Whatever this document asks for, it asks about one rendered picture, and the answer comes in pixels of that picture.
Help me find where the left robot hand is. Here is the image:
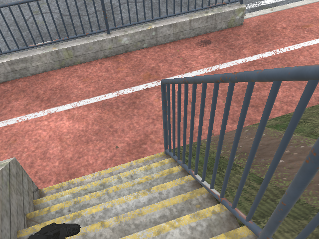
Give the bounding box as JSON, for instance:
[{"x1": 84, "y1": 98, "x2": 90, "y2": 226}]
[{"x1": 28, "y1": 222, "x2": 81, "y2": 239}]

